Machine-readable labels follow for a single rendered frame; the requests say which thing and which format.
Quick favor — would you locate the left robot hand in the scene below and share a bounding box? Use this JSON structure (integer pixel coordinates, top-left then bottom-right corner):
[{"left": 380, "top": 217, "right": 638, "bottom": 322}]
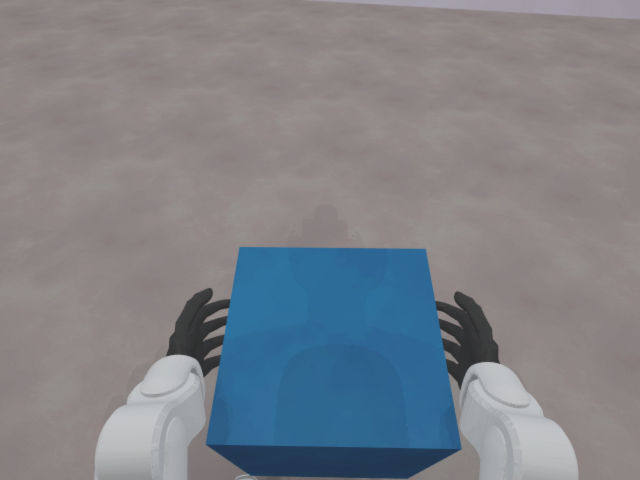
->
[{"left": 166, "top": 288, "right": 231, "bottom": 377}]

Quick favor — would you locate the right robot hand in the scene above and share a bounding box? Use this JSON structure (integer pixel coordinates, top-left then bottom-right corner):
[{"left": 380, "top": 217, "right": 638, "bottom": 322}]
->
[{"left": 435, "top": 291, "right": 500, "bottom": 390}]

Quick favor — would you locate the right robot forearm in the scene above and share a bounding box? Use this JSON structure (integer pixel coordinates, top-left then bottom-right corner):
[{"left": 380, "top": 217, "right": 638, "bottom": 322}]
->
[{"left": 459, "top": 362, "right": 578, "bottom": 480}]

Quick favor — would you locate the carton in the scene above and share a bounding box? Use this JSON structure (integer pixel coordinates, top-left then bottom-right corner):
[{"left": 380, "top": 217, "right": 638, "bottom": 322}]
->
[{"left": 206, "top": 247, "right": 462, "bottom": 479}]

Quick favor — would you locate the left robot forearm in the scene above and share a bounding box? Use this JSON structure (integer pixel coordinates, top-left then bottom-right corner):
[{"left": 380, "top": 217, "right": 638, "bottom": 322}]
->
[{"left": 94, "top": 355, "right": 206, "bottom": 480}]

